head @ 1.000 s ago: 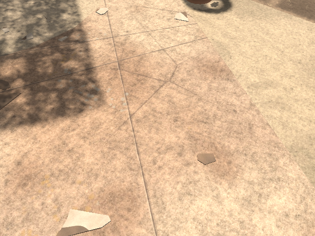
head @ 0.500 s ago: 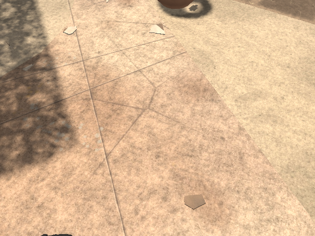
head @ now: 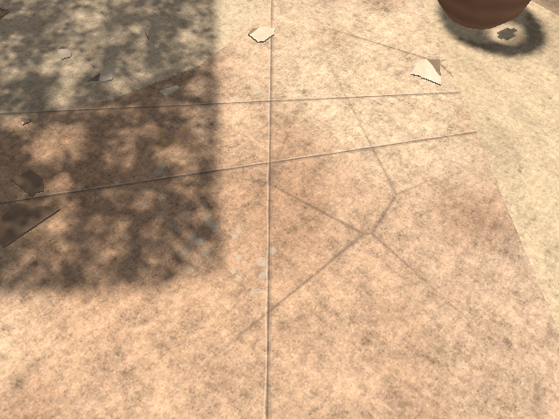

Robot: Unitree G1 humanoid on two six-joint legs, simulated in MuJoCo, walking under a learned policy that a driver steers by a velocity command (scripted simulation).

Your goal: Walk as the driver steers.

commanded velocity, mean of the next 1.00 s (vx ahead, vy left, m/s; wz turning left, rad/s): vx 0.03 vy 0.00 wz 0.34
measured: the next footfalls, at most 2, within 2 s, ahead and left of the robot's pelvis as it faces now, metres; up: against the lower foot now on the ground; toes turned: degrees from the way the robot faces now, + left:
right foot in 0.38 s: +0.16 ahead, -0.15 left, +0.00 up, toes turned +18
left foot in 0.72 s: +0.05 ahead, +0.09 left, +0.00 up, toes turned +16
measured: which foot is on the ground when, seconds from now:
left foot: down 0.00-0.38, up 0.40-0.70, down 0.72-1.00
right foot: up 0.00-0.36, down 0.38-1.00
